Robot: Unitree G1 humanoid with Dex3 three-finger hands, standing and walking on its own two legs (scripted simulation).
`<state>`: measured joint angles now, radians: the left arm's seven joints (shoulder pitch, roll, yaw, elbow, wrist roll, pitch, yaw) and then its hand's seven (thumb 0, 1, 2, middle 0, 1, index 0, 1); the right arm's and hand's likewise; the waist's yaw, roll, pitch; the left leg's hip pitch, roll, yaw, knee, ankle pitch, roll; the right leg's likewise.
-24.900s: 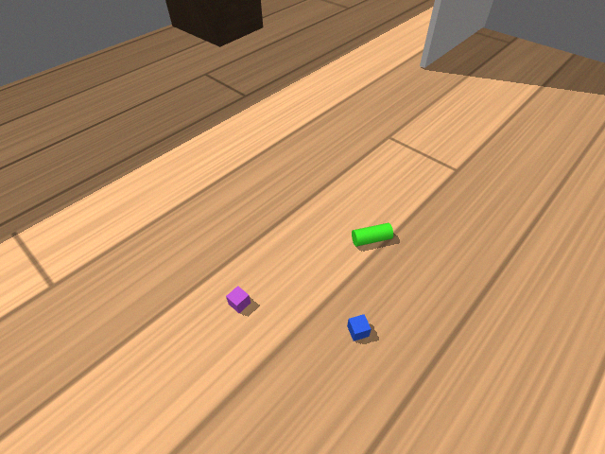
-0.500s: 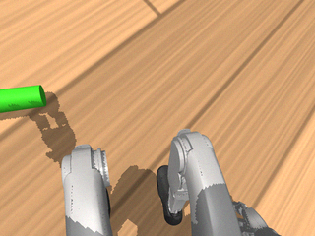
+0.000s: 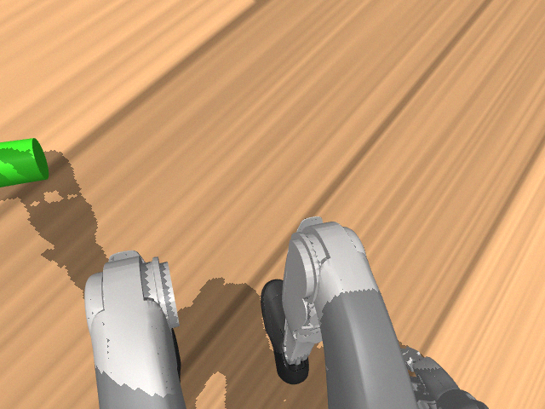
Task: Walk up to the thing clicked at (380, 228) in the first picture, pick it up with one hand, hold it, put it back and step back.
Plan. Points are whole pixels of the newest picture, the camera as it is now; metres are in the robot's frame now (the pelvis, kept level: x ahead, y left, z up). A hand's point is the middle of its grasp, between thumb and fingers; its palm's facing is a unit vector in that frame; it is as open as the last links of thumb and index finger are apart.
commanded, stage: rise first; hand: left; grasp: from above
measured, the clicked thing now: out of the picture +0.47 +0.38 -0.29
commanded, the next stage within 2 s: approach in 1.78 s
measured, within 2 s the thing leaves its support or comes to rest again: neither
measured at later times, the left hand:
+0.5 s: hand out of the picture +0.43 +0.40 -0.17, palm faces -0.43 -0.12 -0.89, open 14.2 cm
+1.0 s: hand out of the picture +0.42 +0.41 -0.17, palm faces -0.43 -0.12 -0.90, open 13.9 cm
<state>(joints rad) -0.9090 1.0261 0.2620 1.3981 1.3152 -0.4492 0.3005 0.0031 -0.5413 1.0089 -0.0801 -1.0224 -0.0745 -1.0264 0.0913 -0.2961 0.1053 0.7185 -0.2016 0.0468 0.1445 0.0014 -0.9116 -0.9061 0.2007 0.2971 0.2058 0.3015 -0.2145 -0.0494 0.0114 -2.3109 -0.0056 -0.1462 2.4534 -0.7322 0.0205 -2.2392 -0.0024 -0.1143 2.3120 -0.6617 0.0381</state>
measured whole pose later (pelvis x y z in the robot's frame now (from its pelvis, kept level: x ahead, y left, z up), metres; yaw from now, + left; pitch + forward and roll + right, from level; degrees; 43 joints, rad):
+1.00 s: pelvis -0.01 +0.00 -0.01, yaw -1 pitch +31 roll -13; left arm -0.92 1.06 0.25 1.43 1.34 -0.44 0.34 0.00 -0.50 1.00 -0.20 -0.88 -0.15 -0.92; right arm 0.10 -0.29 0.13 0.71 -0.18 0.01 0.16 0.00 -0.91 -0.90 0.20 0.30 0.21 0.30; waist -0.24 -0.06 0.03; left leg -2.33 -0.01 -0.16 2.48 -0.71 0.03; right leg -2.24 0.00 -0.13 2.32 -0.64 0.05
